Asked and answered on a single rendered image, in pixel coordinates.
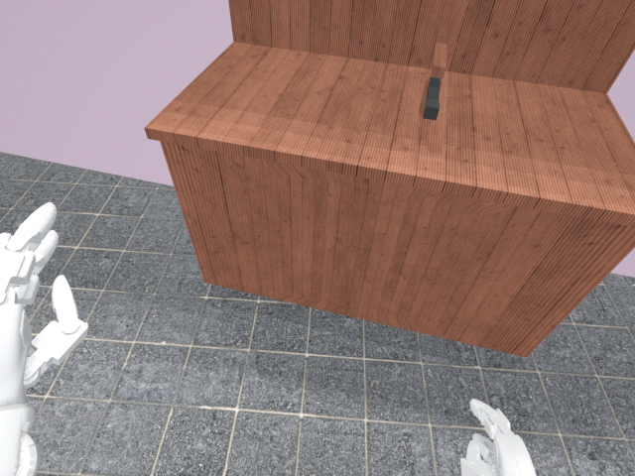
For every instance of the left robot forearm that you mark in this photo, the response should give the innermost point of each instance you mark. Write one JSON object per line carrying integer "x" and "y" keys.
{"x": 19, "y": 451}

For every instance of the counter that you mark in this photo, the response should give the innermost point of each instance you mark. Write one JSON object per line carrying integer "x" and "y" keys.
{"x": 306, "y": 172}

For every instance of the tap lever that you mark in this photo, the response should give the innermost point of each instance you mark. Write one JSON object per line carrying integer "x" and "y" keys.
{"x": 432, "y": 104}

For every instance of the robot left hand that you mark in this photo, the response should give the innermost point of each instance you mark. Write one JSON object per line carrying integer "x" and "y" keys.
{"x": 22, "y": 257}

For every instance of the robot right hand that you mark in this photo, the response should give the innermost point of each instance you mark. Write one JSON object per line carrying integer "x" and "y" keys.
{"x": 507, "y": 455}

